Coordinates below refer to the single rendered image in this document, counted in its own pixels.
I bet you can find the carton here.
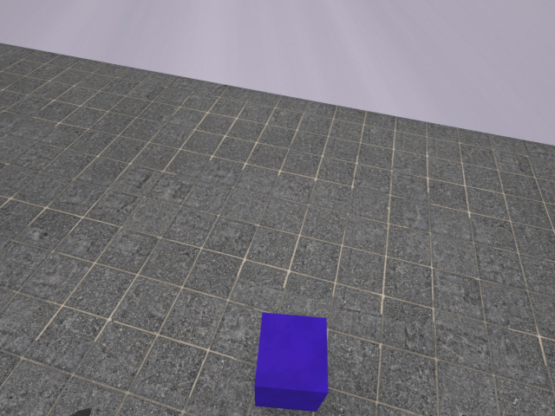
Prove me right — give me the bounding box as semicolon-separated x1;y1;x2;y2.
254;313;328;412

